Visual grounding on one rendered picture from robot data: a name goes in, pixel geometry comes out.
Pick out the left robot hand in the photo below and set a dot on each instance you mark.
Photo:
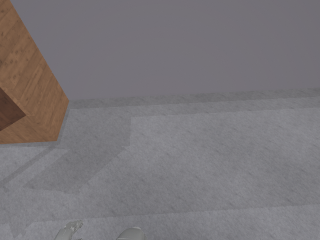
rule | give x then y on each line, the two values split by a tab
69	229

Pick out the cupboard door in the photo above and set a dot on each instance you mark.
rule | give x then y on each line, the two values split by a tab
9	111

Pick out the left robot thigh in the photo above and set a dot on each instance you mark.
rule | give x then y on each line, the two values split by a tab
132	234

